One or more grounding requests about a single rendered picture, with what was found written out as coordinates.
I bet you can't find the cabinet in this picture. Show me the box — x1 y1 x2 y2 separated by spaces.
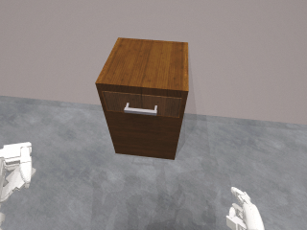
95 37 189 160

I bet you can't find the right robot hand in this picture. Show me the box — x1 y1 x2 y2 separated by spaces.
226 187 265 230

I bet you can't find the drawer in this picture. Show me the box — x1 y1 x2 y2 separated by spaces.
103 91 182 117

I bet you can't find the left robot hand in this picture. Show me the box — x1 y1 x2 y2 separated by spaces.
0 142 36 209

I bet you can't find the handle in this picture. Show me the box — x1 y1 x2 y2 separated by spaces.
124 103 157 116

